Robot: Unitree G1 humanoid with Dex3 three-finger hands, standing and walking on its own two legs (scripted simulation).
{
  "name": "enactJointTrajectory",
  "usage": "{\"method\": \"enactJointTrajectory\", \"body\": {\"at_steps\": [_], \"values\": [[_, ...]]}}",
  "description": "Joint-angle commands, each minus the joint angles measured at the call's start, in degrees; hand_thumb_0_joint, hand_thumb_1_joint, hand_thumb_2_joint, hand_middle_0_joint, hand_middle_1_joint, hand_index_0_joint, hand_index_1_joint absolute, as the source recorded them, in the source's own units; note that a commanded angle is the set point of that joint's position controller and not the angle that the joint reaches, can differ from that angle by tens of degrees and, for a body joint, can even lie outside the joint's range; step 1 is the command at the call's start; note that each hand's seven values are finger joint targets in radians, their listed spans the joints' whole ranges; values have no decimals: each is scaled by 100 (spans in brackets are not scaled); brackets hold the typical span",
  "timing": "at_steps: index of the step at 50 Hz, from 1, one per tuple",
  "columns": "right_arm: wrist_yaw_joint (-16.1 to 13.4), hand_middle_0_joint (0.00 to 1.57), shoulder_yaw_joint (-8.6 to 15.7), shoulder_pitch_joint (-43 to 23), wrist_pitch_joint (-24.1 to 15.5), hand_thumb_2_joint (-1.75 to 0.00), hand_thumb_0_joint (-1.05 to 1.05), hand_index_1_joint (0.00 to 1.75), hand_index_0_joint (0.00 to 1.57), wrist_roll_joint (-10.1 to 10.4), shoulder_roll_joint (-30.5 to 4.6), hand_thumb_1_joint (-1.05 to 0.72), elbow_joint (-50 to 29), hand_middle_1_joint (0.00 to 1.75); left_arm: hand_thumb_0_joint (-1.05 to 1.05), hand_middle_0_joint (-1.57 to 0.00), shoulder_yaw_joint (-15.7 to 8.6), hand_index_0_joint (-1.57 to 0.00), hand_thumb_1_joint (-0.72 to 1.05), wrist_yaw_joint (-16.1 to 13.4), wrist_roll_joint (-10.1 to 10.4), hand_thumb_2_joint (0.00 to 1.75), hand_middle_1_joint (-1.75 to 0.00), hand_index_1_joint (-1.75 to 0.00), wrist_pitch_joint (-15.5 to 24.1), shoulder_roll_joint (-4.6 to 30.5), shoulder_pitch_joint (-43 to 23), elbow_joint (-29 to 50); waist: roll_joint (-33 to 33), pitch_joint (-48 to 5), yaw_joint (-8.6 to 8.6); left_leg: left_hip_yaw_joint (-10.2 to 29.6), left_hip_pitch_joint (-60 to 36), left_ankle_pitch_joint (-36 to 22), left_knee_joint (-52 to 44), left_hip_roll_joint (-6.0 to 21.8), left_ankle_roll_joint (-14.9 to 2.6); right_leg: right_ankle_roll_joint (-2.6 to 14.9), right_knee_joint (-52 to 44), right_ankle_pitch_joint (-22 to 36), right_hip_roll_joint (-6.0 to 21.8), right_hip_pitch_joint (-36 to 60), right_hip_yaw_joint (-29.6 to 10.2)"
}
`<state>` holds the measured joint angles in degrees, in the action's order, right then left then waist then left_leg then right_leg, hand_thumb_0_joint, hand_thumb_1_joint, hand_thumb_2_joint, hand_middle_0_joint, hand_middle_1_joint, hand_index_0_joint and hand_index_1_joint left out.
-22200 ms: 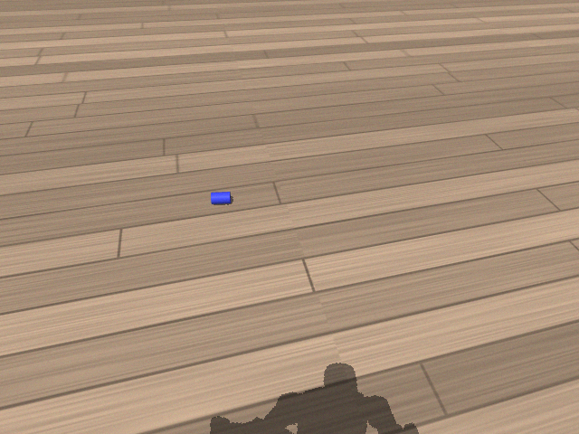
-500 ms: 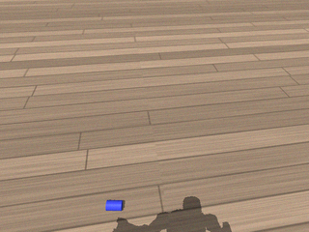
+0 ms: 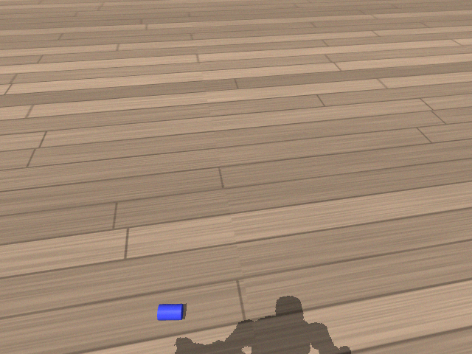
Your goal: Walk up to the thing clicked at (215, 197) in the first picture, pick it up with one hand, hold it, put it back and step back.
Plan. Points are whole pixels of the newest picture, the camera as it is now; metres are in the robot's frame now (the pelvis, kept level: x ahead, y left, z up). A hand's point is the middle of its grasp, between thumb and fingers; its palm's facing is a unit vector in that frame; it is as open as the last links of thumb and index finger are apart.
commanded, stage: walk up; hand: left
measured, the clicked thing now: (170, 312) +0.44 +0.27 -0.75
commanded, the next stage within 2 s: stand in 0.20 s
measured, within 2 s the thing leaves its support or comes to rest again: neither
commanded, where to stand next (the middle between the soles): +0.06 +0.02 m, yaw +0 degrees
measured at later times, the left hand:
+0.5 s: hand out of the picture +0.07 +0.24 -0.15, palm faces -0.04 -0.94 -0.34, open 7.4 cm
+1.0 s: hand out of the picture +0.05 +0.24 -0.15, palm faces -0.03 -0.94 -0.35, open 7.4 cm
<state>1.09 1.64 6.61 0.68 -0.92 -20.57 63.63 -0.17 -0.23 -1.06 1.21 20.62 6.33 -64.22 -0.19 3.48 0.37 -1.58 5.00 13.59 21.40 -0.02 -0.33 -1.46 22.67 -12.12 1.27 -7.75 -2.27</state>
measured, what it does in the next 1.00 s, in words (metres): stands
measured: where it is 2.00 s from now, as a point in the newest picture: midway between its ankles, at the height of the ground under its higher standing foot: outside the picture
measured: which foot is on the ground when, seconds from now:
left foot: down 0.00-1.00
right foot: down 0.00-1.00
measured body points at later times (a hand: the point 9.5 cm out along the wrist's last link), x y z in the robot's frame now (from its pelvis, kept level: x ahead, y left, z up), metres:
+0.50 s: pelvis -0.01 -0.01 +0.00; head -0.01 -0.01 +0.45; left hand +0.08 +0.29 -0.13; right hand +0.08 -0.31 -0.13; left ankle -0.02 +0.12 -0.74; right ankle +0.00 -0.14 -0.74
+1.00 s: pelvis -0.02 -0.01 +0.00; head -0.01 -0.02 +0.45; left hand +0.05 +0.29 -0.13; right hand +0.05 -0.32 -0.13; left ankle -0.02 +0.12 -0.74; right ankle +0.00 -0.14 -0.74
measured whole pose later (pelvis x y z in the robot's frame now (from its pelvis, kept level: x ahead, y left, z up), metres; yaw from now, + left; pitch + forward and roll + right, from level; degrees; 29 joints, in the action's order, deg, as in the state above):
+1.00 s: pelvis -0.02 -0.01 +0.00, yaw +1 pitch -3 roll +0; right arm 0.8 0.4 6.8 -0.3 -0.7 -20.1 65.6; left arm 0.4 0.6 -0.8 0.6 20.4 7.2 -64.8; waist -0.2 3.2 0.5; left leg -0.4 5.7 10.1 18.3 1.2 1.0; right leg -0.5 18.2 -8.2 0.1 -7.5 -1.1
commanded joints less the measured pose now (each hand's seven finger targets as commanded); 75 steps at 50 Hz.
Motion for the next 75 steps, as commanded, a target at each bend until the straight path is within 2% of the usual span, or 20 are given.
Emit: {"method": "enactJointTrajectory", "body": {"at_steps": [1, 9, 10, 11, 16, 19, 22, 27, 28, 29, 30, 32, 41, 46, 51, 54, 61, 69, 73, 75], "values": [[-77, 20, 263, -323, -145, -90, 0, 30, 20, 16, -1205, -90, -423, 30, 0, -20, -250, -20, 90, -107, 30, 90, -30, -30, 153, 1251, -275, 380, -20, -420, -27, 520, 56, -616, -459, 633, -252, 301, -211, 1073, 467, 103, -344], [-80, 20, 283, -293, -135, -90, 0, 30, 20, 12, -1199, -90, -414, 30, 0, -20, -255, -20, 90, -108, 19, 90, -30, -30, 145, 1256, -222, 363, 68, -356, -21, 475, 49, -540, -410, 600, -249, 318, -261, 1034, 466, -3, -409], [-106, 20, 187, -424, -172, -90, 0, 30, 20, 68, -1098, -90, -392, 30, 0, -20, -173, -20, 90, -86, 70, 90, -30, -30, 104, 1140, -339, 344, 188, -256, 7, 682, -9, -1271, -545, 736, -159, 256, -325, 1367, 505, -83, -367], [-120, 20, 193, -349, -186, -90, 0, 30, 20, 74, -1167, -90, -376, 30, 0, -20, -174, -20, 90, -79, 87, 90, -30, -30, 87, 1106, -314, 372, 113, -374, 9, 638, -120, -1514, -497, 749, -152, 226, -344, 1553, 521, 39, -382], [-155, 20, 171, -324, -221, -90, 0, 30, 20, 75, -1189, -90, -283, 30, 0, -20, -181, -20, 90, -66, 95, 90, -30, -30, 76, 1150, -249, 342, -14, -684, 12, 552, -343, -1957, -444, 759, -103, 228, -366, 1927, 561, 311, -356], [-153, 20, 128, -374, -217, -90, 0, 30, 20, 72, -1127, -90, -256, 30, 0, -20, -175, -20, 90, -63, 80, 90, -30, -30, 54, 1179, -287, 311, -18, -498, 10, 573, -181, -1291, -614, 726, -52, 211, -507, 1333, 545, 225, -378], [-142, 20, 109, -388, -217, -90, 0, 30, 20, 53, -1133, -90, -241, 30, 0, -20, -173, -20, 90, -51, 63, 90, -30, -30, 54, 1196, -314, 315, -63, -469, 9, 585, -68, -1053, -692, 731, -58, 206, -601, 1174, 557, 271, -393], [-127, 20, 113, -410, -215, -90, 0, 30, 20, 39, -1145, -90, -187, 30, 0, -20, -175, -20, 90, -22, 49, 90, -30, -30, 46, 1174, -286, 280, -72, -227, -19, 640, 88, -317, -829, 703, -28, 212, -746, 515, 528, 19, -425], [-113, 20, 126, -446, -217, -90, 0, 30, 20, 44, -1162, -90, -183, 30, 0, -20, -160, -20, 90, -17, 52, 90, -30, -30, 60, 1148, -244, 277, -80, -292, -36, 647, -5, -321, -795, 713, -51, 212, -789, 422, 541, -22, -438], [-114, 20, 140, -434, -225, -90, 0, 30, 20, 36, -1178, -90, -213, 30, 0, -20, -170, -20, 90, -22, 31, 90, -30, -30, 74, 1177, -260, 298, -43, -431, -1, 622, -81, -509, -726, 734, -79, 217, -767, 725, 568, 57, -446], [-113, 20, 118, -363, -224, -90, 0, 30, 20, 39, -1113, -90, -187, 30, 0, -20, -184, -20, 90, -21, 52, 90, -30, -30, 72, 1215, -312, 294, 49, -333, 17, 634, -11, -432, -767, 709, -42, 218, -770, 572, 545, -13, -446], [-112, 20, 134, -398, -232, -90, 0, 30, 20, 31, -1145, -90, -192, 30, 0, -20, -185, -20, 90, -23, 43, 90, -30, -30, 84, 1201, -306, 312, -26, -508, 12, 617, -109, -693, -684, 744, -67, 236, -719, 910, 592, 112, -461], [-99, 20, 133, -309, -205, -90, 0, 30, 20, 34, -1168, -90, -148, 30, 0, -20, -169, -20, 90, -21, 46, 90, -30, -30, 79, 1179, -226, 288, 75, -285, 9, 652, 75, -207, -685, 709, -78, 233, -863, 232, 552, -103, -505], [-102, 20, 117, -220, -231, -90, 0, 30, 20, 31, -1164, -90, -138, 30, 0, -20, -174, -20, 90, -19, 63, 90, -30, -30, 103, 1195, -159, 310, -9, -437, 8, 644, 38, -644, -650, 734, -73, 248, -747, 861, 579, 101, -479], [-107, 20, 94, -166, -215, -90, 0, 30, 20, 41, -1137, -90, -138, 30, 0, -20, -174, -20, 90, -21, 72, 90, -30, -30, 93, 1218, -148, 301, 52, -350, 0, 647, 81, -506, -666, 718, -68, 254, -783, 634, 574, 19, -485], [-113, 20, 89, -180, -231, -90, 0, 30, 20, 43, -1160, -90, -156, 30, 0, -20, -161, -20, 90, -18, 66, 90, -30, -30, 89, 1187, -112, 304, -28, -469, -12, 650, 21, -768, -627, 749, -67, 256, -707, 917, 583, 128, -439], [-125, 20, 66, -171, -235, -90, 0, 30, 20, 37, -1136, -90, -178, 30, 0, -20, -183, -20, 90, -13, 65, 90, -30, -30, 64, 1222, -173, 306, 2, -339, -15, 659, 167, -529, -734, 735, -55, 270, -708, 638, 565, 90, -441], [-132, 20, 64, -182, -261, -90, 0, 30, 20, 47, -1175, -90, -192, 30, 0, -20, -162, -20, 90, -12, 65, 90, -30, -30, 75, 1173, -199, 342, 14, -494, -14, 639, 1, -990, -642, 769, -61, 264, -624, 1096, 589, 144, -401], [-132, 20, 56, -187, -235, -90, 0, 30, 20, 49, -1169, -90, -181, 30, 0, -20, -151, -20, 90, -10, 72, 90, -30, -30, 60, 1157, -172, 316, -22, -328, -17, 646, 111, -640, -683, 742, -60, 258, -704, 772, 572, 49, -417], [-127, 20, 74, -209, -229, -90, 0, 30, 20, 53, -1176, -90, -193, 30, 0, -20, -156, -20, 90, -15, 60, 90, -30, -30, 70, 1187, -143, 308, 39, -420, -19, 649, -27, -753, -645, 763, -76, 271, -673, 828, 579, 47, -415]]}}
